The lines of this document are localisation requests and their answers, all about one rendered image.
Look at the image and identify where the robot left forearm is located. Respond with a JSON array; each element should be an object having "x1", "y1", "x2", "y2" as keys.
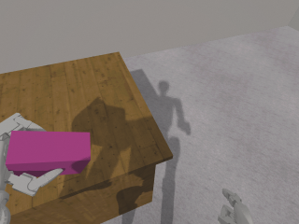
[{"x1": 0, "y1": 190, "x2": 11, "y2": 224}]

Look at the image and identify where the robot left hand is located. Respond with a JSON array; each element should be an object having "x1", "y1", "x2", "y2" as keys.
[{"x1": 0, "y1": 113, "x2": 63, "y2": 197}]

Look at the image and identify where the sponge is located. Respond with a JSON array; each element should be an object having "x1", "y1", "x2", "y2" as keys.
[{"x1": 5, "y1": 131, "x2": 91, "y2": 177}]

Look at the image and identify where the robot right hand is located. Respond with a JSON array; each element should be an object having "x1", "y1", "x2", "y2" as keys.
[{"x1": 218, "y1": 189, "x2": 254, "y2": 224}]

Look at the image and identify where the table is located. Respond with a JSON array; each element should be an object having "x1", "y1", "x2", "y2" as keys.
[{"x1": 0, "y1": 52, "x2": 173, "y2": 224}]

